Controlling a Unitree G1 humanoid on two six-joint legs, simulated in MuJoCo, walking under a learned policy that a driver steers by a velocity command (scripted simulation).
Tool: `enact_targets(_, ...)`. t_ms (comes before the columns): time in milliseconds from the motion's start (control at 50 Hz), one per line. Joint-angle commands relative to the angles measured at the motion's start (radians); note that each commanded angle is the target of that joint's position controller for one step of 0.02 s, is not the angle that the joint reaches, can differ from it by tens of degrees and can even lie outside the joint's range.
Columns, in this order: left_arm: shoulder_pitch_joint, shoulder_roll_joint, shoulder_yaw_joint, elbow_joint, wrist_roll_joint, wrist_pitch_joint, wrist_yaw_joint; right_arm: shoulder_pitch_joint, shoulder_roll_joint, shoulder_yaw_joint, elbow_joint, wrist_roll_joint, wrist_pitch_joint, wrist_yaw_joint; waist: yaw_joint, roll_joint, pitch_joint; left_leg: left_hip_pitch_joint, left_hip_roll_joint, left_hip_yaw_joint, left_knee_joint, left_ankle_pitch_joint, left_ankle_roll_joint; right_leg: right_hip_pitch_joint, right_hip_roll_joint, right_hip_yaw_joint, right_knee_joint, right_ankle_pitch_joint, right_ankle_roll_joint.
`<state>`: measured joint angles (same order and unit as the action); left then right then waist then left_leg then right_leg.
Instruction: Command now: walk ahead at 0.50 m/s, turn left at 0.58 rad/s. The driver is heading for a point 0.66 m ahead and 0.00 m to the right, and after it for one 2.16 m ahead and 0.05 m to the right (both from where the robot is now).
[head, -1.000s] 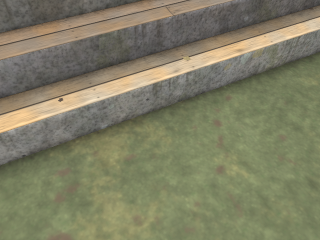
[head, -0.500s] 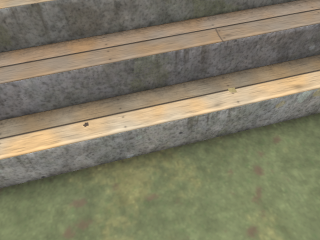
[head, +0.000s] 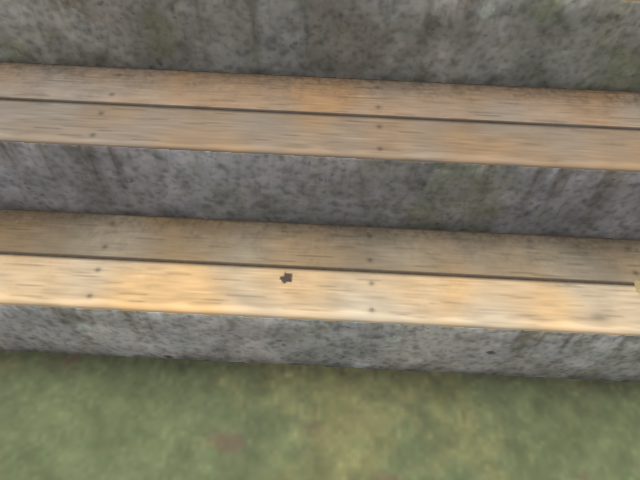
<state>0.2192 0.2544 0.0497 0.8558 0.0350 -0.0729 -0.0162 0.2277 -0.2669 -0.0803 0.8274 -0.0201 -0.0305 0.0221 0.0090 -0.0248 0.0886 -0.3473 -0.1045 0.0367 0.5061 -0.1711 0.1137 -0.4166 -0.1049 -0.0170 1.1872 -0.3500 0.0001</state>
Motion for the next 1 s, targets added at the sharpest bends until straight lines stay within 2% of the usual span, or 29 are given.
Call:
enact_targets(20,0.072,0.092,0.016,-0.049,0.020,0.021,-0.002,0.052,-0.119,-0.025,-0.042,0.019,-0.031,-0.001,0.018,0.048,-0.145,0.194,0.265,-0.339,-0.272,0.292,0.171,-0.100,-0.025,0.038,-0.068,0.030,0.007)
enact_targets(80,-0.013,0.077,0.010,-0.081,0.019,0.035,-0.008,0.102,-0.150,-0.031,-0.021,0.017,-0.040,-0.001,-0.002,0.057,-0.093,0.173,0.238,-0.322,-0.320,0.209,0.166,-0.158,-0.018,0.024,-0.194,0.121,0.032)
enact_targets(160,-0.167,0.081,0.008,-0.131,0.009,0.029,-0.011,0.170,-0.156,-0.031,-0.002,0.016,-0.035,-0.007,-0.057,0.073,-0.044,0.238,0.229,-0.354,-0.342,0.115,0.139,-0.247,0.004,0.034,-0.392,0.276,0.049)
enact_targets(260,-0.287,0.077,-0.001,-0.180,-0.003,0.012,-0.013,0.226,-0.161,-0.028,0.019,0.007,-0.042,-0.017,-0.096,0.095,-0.040,0.302,0.221,-0.359,-0.252,0.309,0.114,-0.204,0.061,0.028,-0.560,0.324,0.046)
enact_targets(320,-0.240,0.100,0.001,-0.179,-0.008,-0.001,-0.003,0.177,-0.179,-0.033,0.003,0.001,-0.042,-0.027,-0.059,0.108,-0.061,0.271,0.218,-0.387,-0.168,0.430,0.066,-0.030,0.094,0.037,-0.667,0.278,0.021)
enact_targets(360,-0.081,0.137,0.014,-0.135,-0.009,-0.017,0.017,0.136,-0.195,-0.035,-0.004,0.004,-0.050,-0.025,0.011,0.099,-0.127,0.254,0.184,-0.383,-0.020,0.566,0.030,0.179,0.127,0.009,-0.741,0.237,-0.005)
enact_targets(380,0.025,0.161,0.023,-0.113,0.005,-0.032,0.030,0.141,-0.168,-0.025,0.003,0.014,-0.058,-0.019,0.062,0.052,-0.200,0.213,0.129,-0.340,0.148,0.541,0.011,0.339,0.072,0.041,-0.783,0.253,-0.035)
enact_targets(400,0.170,0.223,0.033,-0.111,0.028,-0.038,0.047,0.142,-0.086,0.003,-0.023,0.022,-0.066,-0.018,0.113,-0.062,-0.332,0.105,0.081,-0.272,0.392,0.278,-0.010,0.533,-0.158,0.261,-0.803,0.135,-0.085)
enact_targets(420,0.154,0.314,0.058,-0.096,0.039,-0.025,0.040,0.267,-0.031,0.013,-0.040,0.052,-0.060,-0.022,0.029,-0.337,-0.355,-0.181,-0.072,-0.164,0.590,-0.342,-0.036,0.664,-0.339,0.684,-0.925,0.164,-0.218)
enact_targets(440,0.093,0.213,0.046,-0.102,0.019,-0.014,0.025,0.261,-0.109,0.009,0.014,0.011,-0.040,-0.033,-0.005,-0.141,-0.257,-0.231,0.035,-0.187,0.665,-0.302,-0.026,0.547,-0.312,0.673,-0.925,0.018,-0.210)
enact_targets(460,0.035,0.125,0.024,-0.119,0.005,-0.015,0.016,0.186,-0.122,0.007,0.022,-0.001,-0.036,-0.023,0.004,-0.035,-0.169,-0.199,0.058,-0.186,0.644,-0.220,-0.031,0.434,-0.249,0.524,-0.945,0.032,-0.189)
enact_targets(480,0.009,0.093,0.013,-0.113,0.003,-0.016,0.011,0.139,-0.104,0.012,0.016,-0.003,-0.036,-0.018,-0.002,-0.008,-0.130,-0.179,0.080,-0.175,0.609,-0.175,-0.042,0.371,-0.199,0.408,-0.970,0.151,-0.170)
enact_targets(520,0.026,0.086,0.006,-0.079,0.003,-0.032,0.015,0.091,-0.076,0.024,0.006,-0.024,-0.025,-0.010,-0.014,-0.054,-0.107,-0.147,0.093,-0.146,0.583,-0.142,-0.061,0.316,-0.136,0.249,-0.974,0.472,-0.148)
enact_targets(560,0.057,0.097,0.008,-0.052,-0.003,-0.052,0.004,0.090,-0.063,0.032,0.011,-0.023,-0.021,-0.007,-0.027,-0.060,-0.147,-0.134,0.082,-0.134,0.570,-0.128,-0.067,0.323,-0.122,0.165,-0.942,0.713,-0.160)
enact_targets(580,0.068,0.097,0.008,-0.040,-0.007,-0.058,0.002,0.072,-0.057,0.036,0.007,-0.025,-0.021,-0.005,-0.030,-0.062,-0.152,-0.142,0.085,-0.127,0.537,-0.118,-0.070,0.325,-0.120,0.135,-0.938,0.757,-0.165)
enact_targets(640,0.074,0.103,0.009,-0.023,-0.014,-0.057,0.004,-0.041,-0.039,0.055,-0.023,-0.030,-0.027,0.004,-0.016,-0.087,-0.137,-0.122,0.110,-0.067,0.352,-0.069,-0.089,0.285,-0.102,0.073,-0.968,0.717,-0.168)
enact_targets(700,0.095,0.113,0.010,-0.002,-0.016,-0.049,0.005,-0.136,-0.020,0.077,-0.041,-0.023,-0.032,0.001,0.008,-0.110,-0.131,-0.021,0.107,-0.006,0.168,-0.032,-0.097,0.254,-0.082,0.041,-0.959,0.728,-0.152)
enact_targets(740,0.124,0.120,0.012,0.015,-0.018,-0.041,0.006,-0.151,-0.030,0.081,-0.041,-0.018,-0.038,-0.005,0.017,-0.121,-0.137,-0.002,0.102,0.005,0.092,-0.029,-0.089,0.291,-0.095,0.065,-0.935,0.710,-0.151)
enact_targets(760,0.103,0.116,0.010,0.008,-0.022,-0.036,0.007,-0.147,-0.025,0.084,-0.036,-0.013,-0.042,-0.010,0.005,-0.113,-0.147,0.025,0.092,0.017,0.039,-0.019,-0.085,0.311,-0.101,0.078,-0.900,0.747,-0.148)
enact_targets(780,0.087,0.116,0.008,0.006,-0.034,-0.032,0.011,-0.116,-0.015,0.087,-0.020,-0.018,-0.047,-0.016,-0.015,-0.089,-0.163,0.092,0.083,0.023,-0.046,0.028,-0.077,0.311,-0.095,0.071,-0.848,0.771,-0.135)
enact_targets(800,0.083,0.103,0.000,0.005,-0.042,-0.030,0.013,-0.078,-0.026,0.082,-0.001,-0.027,-0.056,-0.025,-0.038,-0.045,-0.194,0.188,0.081,0.010,-0.112,0.057,-0.066,0.297,-0.065,0.056,-0.758,0.805,-0.114)
enact_targets(820,0.078,0.085,-0.009,-0.002,-0.046,-0.030,0.015,0.008,-0.054,0.073,0.023,-0.037,-0.060,-0.038,-0.075,-0.025,-0.245,0.337,0.147,-0.051,-0.120,0.102,-0.052,0.210,-0.033,0.045,-0.635,0.711,-0.095)
enact_targets(840,0.056,0.028,-0.029,-0.042,-0.048,-0.030,0.014,0.103,-0.144,0.056,0.034,-0.054,-0.065,-0.047,-0.101,0.140,-0.269,0.459,0.365,-0.288,-0.172,0.322,-0.013,0.041,0.043,-0.002,-0.416,0.345,-0.060)
enact_targets(860,0.145,-0.016,-0.044,-0.031,-0.052,-0.009,0.022,0.109,-0.200,0.035,0.059,-0.022,-0.047,-0.050,-0.066,0.317,-0.284,0.449,0.487,-0.409,-0.233,0.365,0.105,-0.073,0.135,-0.022,-0.284,-0.165,-0.045)
enact_targets(880,0.158,0.042,-0.029,0.012,-0.033,0.021,0.032,0.093,-0.128,0.045,0.049,-0.015,-0.042,-0.039,-0.059,0.187,-0.203,0.384,0.459,-0.375,-0.241,0.237,0.127,-0.120,0.099,0.012,-0.105,-0.222,-0.041)
enact_targets(900,0.153,0.058,-0.020,0.019,-0.016,0.028,0.029,0.052,-0.095,0.051,0.039,-0.005,-0.042,-0.032,-0.041,0.134,-0.137,0.305,0.418,-0.319,-0.277,0.116,0.110,-0.158,0.082,0.032,-0.030,-0.160,-0.038)
enact_targets(920,0.144,0.060,-0.014,0.025,-0.011,0.032,0.024,0.008,-0.073,0.056,0.033,-0.005,-0.041,-0.029,-0.016,0.103,-0.097,0.238,0.382,-0.267,-0.320,0.025,0.081,-0.159,0.059,0.042,-0.009,-0.088,-0.032)
enact_targets(940,0.131,0.062,-0.007,0.025,-0.004,0.036,0.018,-0.012,-0.065,0.059,0.030,-0.003,-0.048,-0.033,-0.001,0.100,-0.070,0.182,0.358,-0.216,-0.348,0.048,0.063,-0.146,0.055,0.039,0.008,-0.023,-0.021)
enact_targets(1000,0.130,0.035,0.000,0.042,-0.001,0.045,0.014,0.005,-0.055,0.057,0.048,-0.007,-0.071,-0.042,0.017,0.080,-0.110,0.164,0.344,-0.100,-0.311,0.319,0.074,-0.129,0.073,0.035,0.113,0.074,0.004)
